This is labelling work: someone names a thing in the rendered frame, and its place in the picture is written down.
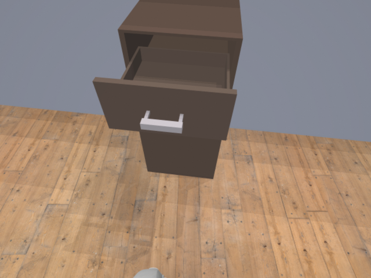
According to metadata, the drawer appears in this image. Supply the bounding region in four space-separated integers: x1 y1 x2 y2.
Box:
92 46 237 141

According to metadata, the handle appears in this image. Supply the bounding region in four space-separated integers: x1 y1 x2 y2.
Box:
140 111 184 134

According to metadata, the cabinet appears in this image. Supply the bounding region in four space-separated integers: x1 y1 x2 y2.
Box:
118 0 243 179

